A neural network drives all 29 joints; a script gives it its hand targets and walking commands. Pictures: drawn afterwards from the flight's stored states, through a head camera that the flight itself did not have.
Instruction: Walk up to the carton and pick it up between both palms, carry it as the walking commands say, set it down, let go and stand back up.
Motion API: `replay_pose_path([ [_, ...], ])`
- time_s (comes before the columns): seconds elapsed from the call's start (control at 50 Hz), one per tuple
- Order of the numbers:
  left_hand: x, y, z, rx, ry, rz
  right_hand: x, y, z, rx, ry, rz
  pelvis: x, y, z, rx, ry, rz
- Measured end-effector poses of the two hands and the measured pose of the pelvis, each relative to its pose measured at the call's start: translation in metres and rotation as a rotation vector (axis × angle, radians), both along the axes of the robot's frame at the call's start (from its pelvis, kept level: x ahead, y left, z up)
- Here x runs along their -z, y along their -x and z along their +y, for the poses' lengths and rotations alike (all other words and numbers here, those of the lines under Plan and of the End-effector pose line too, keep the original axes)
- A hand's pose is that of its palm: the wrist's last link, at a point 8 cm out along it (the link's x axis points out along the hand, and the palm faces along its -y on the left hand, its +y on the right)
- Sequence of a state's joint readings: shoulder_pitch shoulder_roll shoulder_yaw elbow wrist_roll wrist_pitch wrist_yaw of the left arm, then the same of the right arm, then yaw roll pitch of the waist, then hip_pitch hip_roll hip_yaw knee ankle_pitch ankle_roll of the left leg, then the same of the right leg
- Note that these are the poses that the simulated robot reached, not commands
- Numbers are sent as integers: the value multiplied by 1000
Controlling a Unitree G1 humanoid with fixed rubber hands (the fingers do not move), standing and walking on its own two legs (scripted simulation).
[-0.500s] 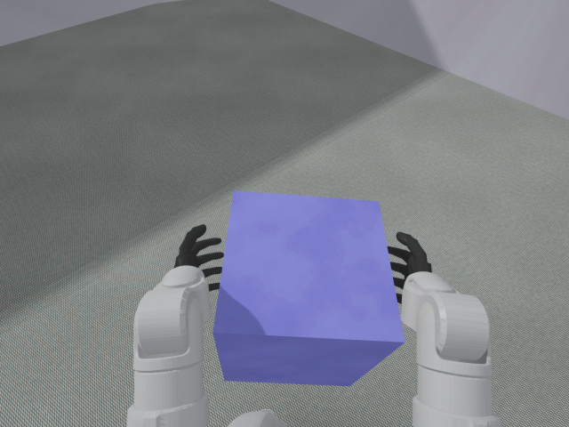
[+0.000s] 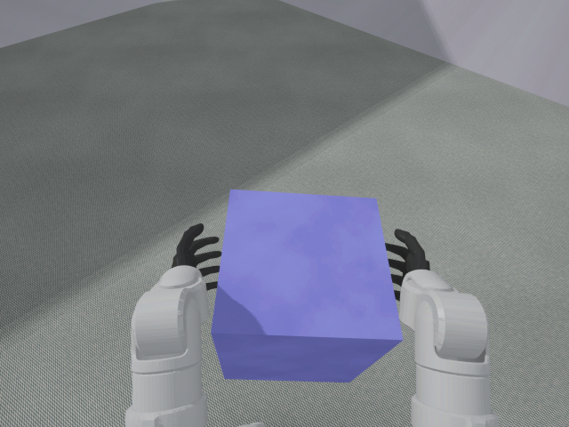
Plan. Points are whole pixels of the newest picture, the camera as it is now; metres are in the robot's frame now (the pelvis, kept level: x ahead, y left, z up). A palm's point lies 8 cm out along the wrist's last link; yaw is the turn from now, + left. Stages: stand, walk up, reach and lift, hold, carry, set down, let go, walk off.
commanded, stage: carry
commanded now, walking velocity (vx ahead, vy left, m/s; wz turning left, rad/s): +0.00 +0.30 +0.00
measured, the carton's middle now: (295, 294) +0.31 +0.03 -0.01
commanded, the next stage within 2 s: none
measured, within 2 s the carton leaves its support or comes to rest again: neither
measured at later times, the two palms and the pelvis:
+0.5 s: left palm (20, 337) +0.20 +0.34 +0.09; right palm (266, 315) +0.23 +0.05 +0.10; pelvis -0.06 +0.15 +0.01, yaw +5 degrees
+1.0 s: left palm out of the picture +0.14 +0.47 +0.09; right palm (148, 363) +0.17 +0.18 +0.09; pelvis -0.12 +0.29 +0.00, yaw +3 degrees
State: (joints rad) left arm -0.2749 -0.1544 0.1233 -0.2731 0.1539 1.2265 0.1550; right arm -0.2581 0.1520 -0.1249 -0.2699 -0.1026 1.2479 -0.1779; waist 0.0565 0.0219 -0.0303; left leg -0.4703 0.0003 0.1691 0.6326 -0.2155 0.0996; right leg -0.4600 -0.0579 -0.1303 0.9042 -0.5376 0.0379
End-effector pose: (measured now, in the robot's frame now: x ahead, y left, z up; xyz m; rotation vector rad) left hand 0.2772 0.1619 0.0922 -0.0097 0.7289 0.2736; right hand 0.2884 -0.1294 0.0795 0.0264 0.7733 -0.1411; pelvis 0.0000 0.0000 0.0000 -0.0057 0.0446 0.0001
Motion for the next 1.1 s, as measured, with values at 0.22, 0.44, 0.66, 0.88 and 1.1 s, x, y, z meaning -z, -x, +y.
replay_pose_path([
  [0.22, -11, 37, 50, -39, -17, 7, -6, 26, 51, -38, -14, 5, -8, 30, 43, -41, -32, 4],
  [0.44, 7, 78, 164, -89, 62, 7, -13, 51, 166, -93, 66, 2, -3, 57, 135, -93, 41, -29],
  [0.66, 5, 80, 199, 20, 25, 15, -4, 85, 199, 18, 32, 10, -2, 82, 202, 19, 28, 6],
  [0.88, -4, 116, 249, -11, 15, 8, -11, 112, 249, -13, 22, 2, -6, 111, 245, -12, -2, 5],
  [1.1, 5, 149, 357, -73, 41, 20, -10, 126, 359, -77, 49, 10, -5, 131, 334, -77, 40, -17],
])
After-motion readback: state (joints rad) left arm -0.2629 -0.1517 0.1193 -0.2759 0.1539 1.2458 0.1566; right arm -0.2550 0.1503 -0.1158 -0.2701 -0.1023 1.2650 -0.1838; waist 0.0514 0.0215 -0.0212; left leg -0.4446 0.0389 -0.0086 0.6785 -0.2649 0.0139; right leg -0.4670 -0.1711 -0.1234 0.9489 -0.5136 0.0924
